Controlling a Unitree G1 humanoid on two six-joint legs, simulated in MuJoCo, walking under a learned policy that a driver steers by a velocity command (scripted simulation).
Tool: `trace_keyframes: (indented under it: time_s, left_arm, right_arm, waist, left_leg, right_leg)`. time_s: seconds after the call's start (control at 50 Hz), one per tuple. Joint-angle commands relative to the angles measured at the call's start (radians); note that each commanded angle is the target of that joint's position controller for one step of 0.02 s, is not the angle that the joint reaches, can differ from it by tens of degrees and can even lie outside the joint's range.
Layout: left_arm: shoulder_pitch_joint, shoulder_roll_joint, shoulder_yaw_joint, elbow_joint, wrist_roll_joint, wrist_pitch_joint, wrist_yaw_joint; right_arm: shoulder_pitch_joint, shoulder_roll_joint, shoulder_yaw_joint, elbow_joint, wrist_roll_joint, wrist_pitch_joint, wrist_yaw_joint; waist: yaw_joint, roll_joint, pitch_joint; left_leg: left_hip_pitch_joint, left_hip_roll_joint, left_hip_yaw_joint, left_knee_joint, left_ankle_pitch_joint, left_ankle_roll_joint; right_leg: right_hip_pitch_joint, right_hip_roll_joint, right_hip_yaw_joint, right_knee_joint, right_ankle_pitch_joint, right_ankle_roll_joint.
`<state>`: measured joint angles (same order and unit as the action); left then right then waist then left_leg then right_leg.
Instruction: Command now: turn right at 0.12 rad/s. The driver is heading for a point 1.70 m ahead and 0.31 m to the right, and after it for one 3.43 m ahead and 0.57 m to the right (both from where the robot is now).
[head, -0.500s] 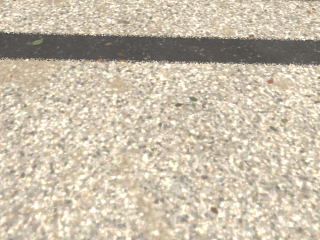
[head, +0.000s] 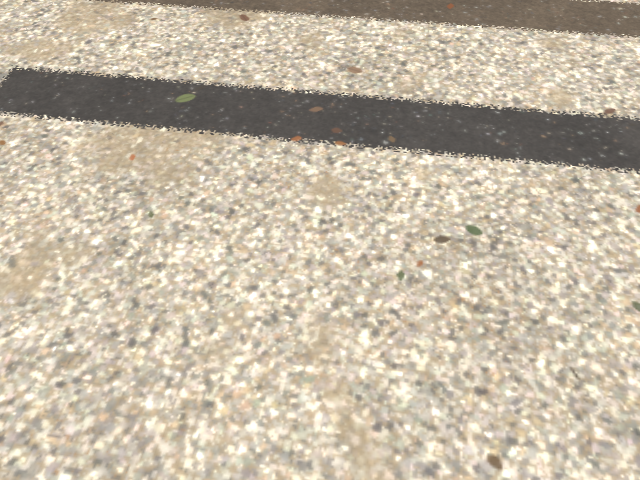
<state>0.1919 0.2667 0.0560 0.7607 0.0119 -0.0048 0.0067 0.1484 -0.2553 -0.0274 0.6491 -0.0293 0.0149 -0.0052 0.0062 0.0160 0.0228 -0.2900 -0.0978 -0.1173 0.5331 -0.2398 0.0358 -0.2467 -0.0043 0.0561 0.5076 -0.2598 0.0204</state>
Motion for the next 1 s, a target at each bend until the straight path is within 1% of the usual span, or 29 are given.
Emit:
trace_keyframes:
  time_s: [0.02, 0.06, 0.1, 0.14, 0.18, 0.22, 0.24, 0.26, 0.28, 0.3, 0.34, 0.4, 0.44, 0.52, 0.54, 0.56, 0.58, 0.6, 0.62, 0.64, 0.66, 0.68, 0.7, 0.72, 0.76, 0.8, 0.88, 0.96, 1.0]
  left_arm:
    - [-0.105, 0.131, 0.021, -0.096, -0.001, -0.020, -0.008]
    - [-0.083, 0.161, 0.026, -0.094, -0.010, -0.026, -0.005]
    - [-0.060, 0.179, 0.033, -0.100, -0.020, -0.026, 0.004]
    - [-0.032, 0.153, 0.028, -0.105, -0.025, -0.012, 0.016]
    - [-0.011, 0.148, 0.028, -0.120, -0.029, -0.004, 0.021]
    - [-0.067, 0.127, 0.023, -0.161, -0.036, -0.012, 0.023]
    - [-0.115, 0.091, 0.015, -0.191, -0.043, -0.021, 0.021]
    - [-0.161, 0.091, 0.014, -0.223, -0.046, -0.029, 0.015]
    - [-0.153, 0.124, 0.026, -0.222, -0.043, -0.033, 0.011]
    - [-0.109, 0.119, 0.027, -0.214, -0.049, -0.035, 0.002]
    - [-0.093, 0.103, 0.022, -0.204, -0.045, -0.038, -0.015]
    - [-0.134, 0.069, 0.005, -0.216, -0.034, -0.039, -0.038]
    - [-0.153, 0.052, -0.006, -0.229, -0.036, -0.037, -0.049]
    - [-0.143, 0.100, 0.006, -0.246, -0.041, -0.028, -0.056]
    - [-0.098, 0.114, 0.016, -0.237, -0.038, -0.026, -0.055]
    - [-0.004, 0.142, 0.037, -0.209, -0.036, -0.023, -0.050]
    - [0.157, 0.196, 0.070, -0.168, -0.041, -0.020, -0.040]
    - [0.273, 0.313, 0.090, -0.161, -0.036, -0.017, -0.019]
    - [0.275, 0.322, 0.079, -0.185, -0.036, -0.036, -0.026]
    - [0.232, 0.246, 0.058, -0.181, -0.029, -0.053, -0.034]
    - [0.197, 0.208, 0.045, -0.175, -0.023, -0.062, -0.035]
    - [0.134, 0.172, 0.032, -0.175, -0.017, -0.066, -0.036]
    - [0.086, 0.143, 0.021, -0.176, -0.006, -0.072, -0.038]
    - [0.059, 0.131, 0.017, -0.173, 0.001, -0.078, -0.036]
    - [0.058, 0.131, 0.018, -0.148, 0.001, -0.097, -0.032]
    - [0.082, 0.135, 0.022, -0.119, 0.003, -0.108, -0.027]
    - [0.093, 0.142, 0.022, -0.085, 0.001, -0.107, -0.009]
    - [0.134, 0.161, 0.025, -0.039, -0.006, -0.087, 0.018]
    - [0.145, 0.182, 0.032, -0.029, -0.009, -0.062, 0.032]
  right_arm:
    - [0.033, -0.137, -0.039, -0.041, -0.013, -0.025, -0.007]
    - [-0.012, -0.141, -0.050, -0.052, 0.001, -0.015, -0.020]
    - [0.000, -0.128, -0.053, -0.058, 0.004, -0.013, -0.025]
    - [0.013, -0.093, -0.051, -0.061, 0.006, -0.021, -0.023]
    - [0.022, -0.089, -0.057, -0.064, 0.019, -0.038, -0.015]
    - [0.110, -0.117, -0.070, -0.050, 0.029, -0.067, -0.009]
    - [0.202, -0.170, -0.085, -0.023, 0.029, -0.078, -0.007]
    - [0.228, -0.221, -0.102, -0.007, 0.021, -0.088, -0.003]
    - [0.225, -0.191, -0.092, -0.010, 0.016, -0.095, -0.010]
    - [0.196, -0.174, -0.086, -0.016, 0.026, -0.098, -0.017]
    - [0.155, -0.160, -0.080, -0.016, 0.037, -0.095, -0.020]
    - [0.151, -0.176, -0.083, -0.002, 0.028, -0.096, -0.014]
    - [0.148, -0.204, -0.090, 0.010, 0.036, -0.095, -0.008]
    - [0.166, -0.249, -0.103, 0.037, 0.060, -0.085, 0.006]
    - [0.150, -0.253, -0.103, 0.039, 0.064, -0.081, 0.006]
    - [0.164, -0.233, -0.095, 0.046, 0.061, -0.082, 0.006]
    - [0.188, -0.187, -0.076, 0.049, 0.047, -0.086, 0.005]
    - [0.194, -0.082, -0.039, -0.004, 0.004, -0.095, 0.006]
    - [0.189, -0.108, -0.037, -0.027, 0.034, -0.121, 0.006]
    - [0.124, -0.196, -0.059, -0.028, 0.077, -0.132, 0.011]
    - [0.090, -0.198, -0.056, -0.031, 0.082, -0.136, 0.013]
    - [0.086, -0.184, -0.053, -0.014, 0.060, -0.133, 0.007]
    - [0.101, -0.180, -0.057, -0.002, 0.047, -0.123, 0.007]
    - [0.129, -0.171, -0.057, 0.016, 0.050, -0.109, 0.013]
    - [0.154, -0.144, -0.052, 0.045, 0.051, -0.085, 0.017]
    - [0.113, -0.126, -0.048, 0.044, 0.050, -0.074, 0.014]
    - [0.017, -0.099, -0.040, 0.026, 0.053, -0.087, 0.028]
    - [-0.110, -0.050, -0.019, -0.021, 0.038, -0.099, 0.061]
    - [-0.125, -0.062, -0.022, -0.043, 0.039, -0.102, 0.083]
  waist:
    - [-0.060, -0.164, -0.041]
    - [-0.038, -0.165, -0.021]
    - [-0.031, -0.163, -0.024]
    - [-0.027, -0.146, -0.057]
    - [-0.025, -0.099, 0.002]
    - [-0.076, -0.020, 0.039]
    - [-0.104, 0.080, 0.027]
    - [-0.111, 0.174, 0.060]
    - [-0.096, 0.099, 0.063]
    - [-0.066, 0.088, 0.056]
    - [-0.060, 0.085, 0.055]
    - [-0.079, 0.068, 0.031]
    - [-0.086, 0.080, 0.020]
    - [-0.066, 0.095, 0.019]
    - [-0.027, 0.087, 0.007]
    - [0.021, 0.057, -0.042]
    - [0.096, -0.003, -0.130]
    - [0.103, -0.279, -0.201]
    - [0.102, -0.301, -0.332]
    - [0.118, -0.170, -0.217]
    - [0.096, -0.151, -0.137]
    - [0.059, -0.084, -0.090]
    - [0.022, -0.102, -0.058]
    - [-0.004, -0.124, -0.048]
    - [-0.021, -0.098, -0.038]
    - [-0.010, -0.062, -0.004]
    - [0.021, -0.065, 0.025]
    - [0.064, -0.044, 0.065]
    - [0.063, -0.061, 0.043]
  left_leg:
    - [0.100, 0.071, -0.009, -0.059, -0.026, -0.035]
    - [0.096, 0.068, 0.010, -0.024, 0.012, -0.023]
    - [0.077, 0.067, 0.029, -0.010, 0.024, -0.019]
    - [0.073, 0.045, 0.071, 0.001, -0.137, -0.017]
    - [0.039, 0.061, 0.054, -0.022, -0.307, 0.010]
    - [0.158, 0.162, -0.094, -0.141, -0.419, 0.074]
    - [0.278, 0.298, -0.301, -0.257, -0.507, 0.140]
    - [0.310, 0.463, -0.519, -0.353, -0.513, 0.230]
    - [0.297, 0.493, -0.537, -0.355, -0.471, 0.264]
    - [0.298, 0.482, -0.479, -0.346, -0.435, 0.252]
    - [0.299, 0.410, -0.293, -0.365, -0.284, 0.191]
    - [0.227, 0.333, -0.042, -0.372, -0.002, 0.148]
    - [0.180, 0.316, 0.054, -0.364, 0.046, 0.133]
    - [0.163, 0.367, 0.105, -0.315, 0.032, 0.110]
    - [0.146, 0.364, 0.139, -0.247, 0.132, 0.091]
    - [0.100, 0.340, 0.189, -0.106, 0.300, 0.066]
    - [0.010, 0.287, 0.265, 0.139, 0.375, 0.024]
    - [-0.322, 0.180, 0.293, 0.556, -0.142, -0.061]
    - [-0.512, 0.079, 0.086, 0.774, -0.342, -0.076]
    - [-0.606, 0.142, 0.037, 0.835, -0.259, -0.055]
    - [-0.605, 0.187, 0.057, 0.799, -0.168, -0.028]
    - [-0.549, 0.228, 0.057, 0.736, -0.084, -0.022]
    - [-0.481, 0.253, 0.045, 0.676, -0.024, -0.020]
    - [-0.424, 0.261, 0.043, 0.656, 0.021, -0.022]
    - [-0.403, 0.250, 0.048, 0.625, 0.085, -0.035]
    - [-0.446, 0.230, 0.024, 0.552, 0.163, -0.048]
    - [-0.418, 0.172, 0.032, 0.289, 0.369, -0.047]
    - [-0.359, 0.143, 0.125, 0.090, 0.429, -0.033]
    - [-0.361, 0.117, 0.159, 0.048, 0.368, -0.020]
  right_leg:
    - [-0.052, -0.141, 0.187, -0.154, 0.091, -0.120]
    - [-0.070, -0.123, 0.200, -0.152, 0.086, -0.097]
    - [-0.056, -0.130, 0.236, -0.132, 0.130, -0.108]
    - [-0.057, -0.106, 0.257, -0.125, -0.103, -0.127]
    - [-0.136, -0.078, 0.280, -0.122, -0.420, -0.142]
    - [-0.318, -0.012, 0.209, 0.013, -0.427, -0.107]
    - [-0.450, 0.046, 0.106, 0.199, -0.324, -0.072]
    - [-0.576, 0.026, 0.059, 0.400, -0.288, -0.058]
    - [-0.618, -0.017, 0.097, 0.541, -0.280, -0.056]
    - [-0.635, -0.042, 0.101, 0.594, -0.233, -0.052]
    - [-0.628, -0.080, 0.067, 0.577, -0.133, -0.034]
    - [-0.487, -0.089, -0.018, 0.443, -0.004, -0.004]
    - [-0.375, -0.082, -0.056, 0.317, 0.032, 0.000]
    - [-0.227, -0.043, -0.117, 0.172, 0.040, -0.043]
    - [-0.145, -0.012, -0.146, 0.122, 0.049, -0.068]
    - [0.017, 0.033, -0.165, 0.088, 0.054, -0.096]
    - [0.244, 0.044, -0.124, 0.067, 0.050, -0.131]
    - [0.492, -0.229, 0.343, -0.045, -0.047, -0.249]
    - [0.566, -0.374, 0.810, -0.261, -0.293, -0.386]
    - [0.501, -0.372, 0.696, -0.277, -0.322, -0.350]
    - [0.398, -0.339, 0.547, -0.258, -0.261, -0.315]
    - [0.283, -0.296, 0.432, -0.252, -0.149, -0.282]
    - [0.188, -0.254, 0.338, -0.270, -0.032, -0.262]
    - [0.132, -0.230, 0.271, -0.300, 0.033, -0.249]
    - [0.102, -0.214, 0.164, -0.335, 0.184, -0.243]
    - [0.113, -0.201, 0.071, -0.353, 0.304, -0.225]
    - [0.135, -0.165, -0.080, -0.380, 0.386, -0.159]
    - [0.187, -0.174, -0.165, -0.329, 0.646, -0.111]
    - [0.271, -0.191, -0.178, -0.251, 0.770, -0.103]
